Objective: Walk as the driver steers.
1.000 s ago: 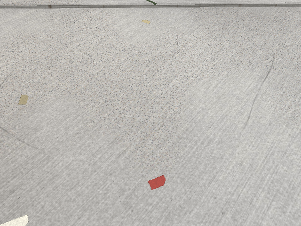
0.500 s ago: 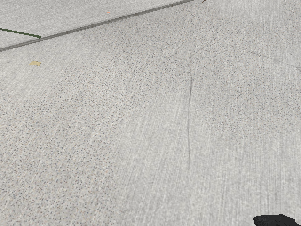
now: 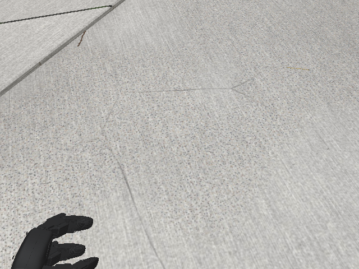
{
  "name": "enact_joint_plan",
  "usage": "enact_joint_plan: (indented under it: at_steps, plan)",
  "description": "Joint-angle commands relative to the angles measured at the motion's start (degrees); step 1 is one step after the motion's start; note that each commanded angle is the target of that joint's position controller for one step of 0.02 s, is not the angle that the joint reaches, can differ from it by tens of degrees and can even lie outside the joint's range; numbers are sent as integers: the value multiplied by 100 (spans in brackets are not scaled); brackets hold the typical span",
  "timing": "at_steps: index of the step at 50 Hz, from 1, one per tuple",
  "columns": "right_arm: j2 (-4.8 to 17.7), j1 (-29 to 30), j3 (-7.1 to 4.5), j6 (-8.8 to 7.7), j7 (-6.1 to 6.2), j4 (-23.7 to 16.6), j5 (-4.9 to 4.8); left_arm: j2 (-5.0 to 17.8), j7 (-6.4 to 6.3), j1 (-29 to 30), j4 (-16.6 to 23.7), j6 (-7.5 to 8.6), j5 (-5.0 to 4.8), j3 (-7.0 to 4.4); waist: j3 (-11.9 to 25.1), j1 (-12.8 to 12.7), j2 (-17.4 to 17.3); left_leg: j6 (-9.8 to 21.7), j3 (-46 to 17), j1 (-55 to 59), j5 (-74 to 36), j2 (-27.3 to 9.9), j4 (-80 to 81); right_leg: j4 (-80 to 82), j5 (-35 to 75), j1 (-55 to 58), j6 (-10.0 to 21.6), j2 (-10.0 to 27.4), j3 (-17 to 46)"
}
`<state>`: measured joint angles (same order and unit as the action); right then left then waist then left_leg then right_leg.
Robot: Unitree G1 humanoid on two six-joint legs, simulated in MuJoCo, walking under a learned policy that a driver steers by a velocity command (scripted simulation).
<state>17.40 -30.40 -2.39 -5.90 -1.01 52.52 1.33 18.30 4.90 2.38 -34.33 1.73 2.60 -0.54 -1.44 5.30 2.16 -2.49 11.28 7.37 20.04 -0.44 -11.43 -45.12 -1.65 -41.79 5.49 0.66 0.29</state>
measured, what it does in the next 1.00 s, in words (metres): walks ahead, turning right: right foot, then left foot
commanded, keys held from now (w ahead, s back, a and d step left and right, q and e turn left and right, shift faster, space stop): shift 0.26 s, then e+shift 0.74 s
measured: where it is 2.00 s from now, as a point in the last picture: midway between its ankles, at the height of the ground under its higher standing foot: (268, 248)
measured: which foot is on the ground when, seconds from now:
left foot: down 0.00-0.08, up 0.10-0.54, down 0.56-1.00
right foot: up 0.00-0.06, down 0.08-0.56, up 0.58-0.98, down 1.00-1.00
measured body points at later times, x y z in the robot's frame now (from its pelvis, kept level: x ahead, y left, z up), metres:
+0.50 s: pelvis +0.26 +0.01 +0.01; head +0.30 -0.01 +0.46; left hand +0.38 +0.30 -0.10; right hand +0.45 -0.27 -0.08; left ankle +0.39 +0.15 -0.70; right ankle +0.25 -0.07 -0.73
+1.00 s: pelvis +0.30 +0.01 +0.00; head +0.32 -0.04 +0.45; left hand +0.61 +0.13 -0.07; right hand +0.25 -0.32 -0.11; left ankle +0.39 +0.13 -0.73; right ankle +0.24 -0.09 -0.73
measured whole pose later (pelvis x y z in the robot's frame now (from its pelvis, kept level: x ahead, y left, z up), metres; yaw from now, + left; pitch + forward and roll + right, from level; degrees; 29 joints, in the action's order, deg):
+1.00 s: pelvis +0.30 +0.01 +0.00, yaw -38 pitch +2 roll +2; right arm 17.6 -6.2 -5.7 0.1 0.9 40.6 -0.8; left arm 17.7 1.2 -7.2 -34.3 -5.9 -1.8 -6.0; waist -4.8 0.4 -0.8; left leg -2.8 14.9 -14.9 14.3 -8.2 -29.6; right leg -36.3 -15.0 -20.2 -0.2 3.9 -2.9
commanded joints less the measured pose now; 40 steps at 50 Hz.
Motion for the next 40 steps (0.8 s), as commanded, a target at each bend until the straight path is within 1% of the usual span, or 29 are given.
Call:
enact_joint_plan:
  at_steps: [1,2,3,4,5,6,7,8,9,10,11,13,15,16,18,20,23,26,27,28,29,30,31,32,33,34,36,38,40]
  plan:
    - [1013,649,-134,-133,47,-396,-85,81,13,-447,1,132,65,43,-272,-761,-710,692,-109,-1300,-6179,-1113,-9,955,288,2155,130,-612,-639]
    - [1711,850,-331,-103,235,-591,-402,452,-91,-795,109,224,-405,-201,402,-1152,-1153,648,-332,-760,-7007,-1243,-814,961,216,2653,190,-534,-218]
    - [1669,1177,-322,-19,314,-610,-418,685,-160,-1553,-153,232,-401,-297,841,-1636,-1022,488,-252,-635,-7138,-1173,-1850,1592,721,3342,331,-458,-59]
    - [1417,1159,-259,19,358,-703,-357,917,-279,-2162,-401,175,-286,-412,1141,-1847,-758,290,-231,-1223,-6159,-914,-3174,1995,1716,4438,373,-234,208]
    - [526,536,-41,9,293,-892,74,1402,-416,-2284,-586,117,-214,-443,1685,-1079,1103,53,-364,-3139,794,-99,-5374,852,5295,6450,528,968,1511]
    - [385,-470,115,-49,159,-670,-181,1232,-403,-2300,-398,143,-46,-377,3404,-931,1166,6,-1847,-4222,2078,343,-7291,938,5638,7769,1917,2342,3641]
    - [915,34,-37,-54,147,-620,-305,941,-355,-2086,-328,131,-95,-385,3276,-1149,58,43,-2208,-4021,1661,70,-7212,1412,5091,6916,1870,2002,3112]
    - [874,639,-42,-41,184,-874,-351,795,-328,-1602,-366,176,-275,-344,2133,-915,-132,29,-1840,-4302,1280,-183,-6693,1723,4416,5944,1666,1697,2474]
    - [766,980,-35,-10,276,-875,-268,592,-330,-1299,-396,223,-363,-293,1387,-733,-554,-68,-1633,-4337,969,-382,-6323,1988,4019,4984,1416,1452,2164]
    - [749,1035,-64,50,325,-876,-223,441,-346,-1121,-420,251,-344,-251,1057,-557,-609,-137,-1614,-4091,703,-471,-6106,2234,3957,4258,1343,1322,1955]
    - [714,972,-79,120,327,-884,-194,401,-336,-1097,-472,267,-255,-243,940,-406,-482,-164,-1640,-3688,487,-527,-5929,2432,4020,3697,1250,1233,1805]
    - [423,915,-51,223,336,-914,-176,283,-332,-1050,-631,305,-214,-229,895,-241,-194,-224,-1639,-3301,288,-608,-5338,2661,3990,3065,1232,1129,1383]
    - [366,1368,-56,284,389,-1152,-104,587,-387,-1128,-729,258,-249,-351,753,-295,14,-276,-1474,-3371,73,-440,-4826,2695,4184,2750,1217,922,1234]
    - [367,1546,-63,316,411,-1232,-79,696,-433,-1156,-747,197,-276,-402,773,-310,30,-298,-1468,-3444,-109,-354,-4572,2643,4074,2747,1179,841,1212]
    - [380,1880,-70,386,431,-1340,-69,792,-514,-1183,-731,67,-354,-474,821,-365,50,-331,-1499,-3465,-575,-189,-4063,2546,3495,2740,1029,686,1263]
    - [394,2291,-76,435,426,-1473,-96,815,-585,-1238,-721,-58,-415,-516,795,-452,110,-364,-1568,-3445,-858,-23,-3591,2470,2755,2727,879,622,1489]
    - [429,2771,-86,442,371,-1656,-147,812,-671,-1285,-682,-220,-441,-563,733,-535,288,-378,-1737,-3360,-789,224,-2896,2292,1714,2846,734,552,1985]
    - [561,2651,-156,349,294,-1639,-174,781,-729,-1103,-531,-319,-469,-587,725,-399,522,-286,-1871,-2829,-866,333,-1799,1939,1073,3048,484,411,2535]
    - [587,2400,-190,299,272,-1560,-174,720,-745,-946,-451,-341,-490,-573,733,-227,549,-179,-1786,-2352,-1513,256,-1047,1676,777,2968,300,218,2544]
    - [788,2191,-250,276,287,-1519,-111,440,-747,-1127,-406,-351,-460,-498,955,-294,245,115,-2098,-1492,-2321,-445,-736,1029,-386,2558,18,-91,2322]
    - [1159,2384,-314,336,341,-1670,52,56,-743,-1758,-383,-336,-374,-419,1208,-728,-1186,866,-3405,-360,-4342,-1854,-1105,-163,-3141,1321,-338,-852,1441]
    - [964,2194,-318,389,298,-1670,182,542,-711,-2144,-407,-300,-377,-534,1534,-739,-1697,1680,-4467,-349,-4572,-2618,-968,-1228,-3839,830,-582,-784,1143]
    - [704,2443,-264,402,292,-1780,115,995,-700,-2171,-525,-333,-411,-687,1185,-749,-1232,1721,-3963,-641,-4251,-2432,-941,-1985,-3421,707,-814,-425,1022]
    - [486,2628,-229,427,305,-1804,58,1097,-720,-2008,-562,-409,-444,-760,911,-738,-937,1494,-3211,-889,-3746,-1997,-997,-2290,-2991,567,-965,-259,863]
    - [379,2781,-205,464,329,-1829,0,1015,-758,-1954,-564,-507,-454,-776,764,-772,-830,1311,-2747,-1063,-3185,-1686,-976,-2495,-2703,505,-1070,-138,762]
    - [390,2867,-203,487,344,-1822,-18,893,-753,-1893,-492,-573,-448,-758,595,-772,-920,1288,-2415,-1350,-3000,-1566,-879,-2629,-2450,500,-1147,-47,609]
    - [459,2809,-242,520,380,-1779,39,566,-720,-1611,-256,-605,-480,-674,403,-659,-1100,1343,-1833,-1624,-2767,-1363,-606,-2334,-2097,568,-1214,60,268]
    - [528,2614,-297,544,412,-1710,56,428,-685,-1313,-19,-586,-463,-626,497,-492,-1189,1490,-1628,-1326,-2843,-1506,-527,-1900,-1971,487,-1243,225,169]
    - [639,2561,-364,557,409,-1676,27,388,-619,-1165,138,-570,-427,-608,661,-431,-1133,1557,-1412,-1150,-2948,-1666,-550,-1440,-1903,660,-1208,381,119]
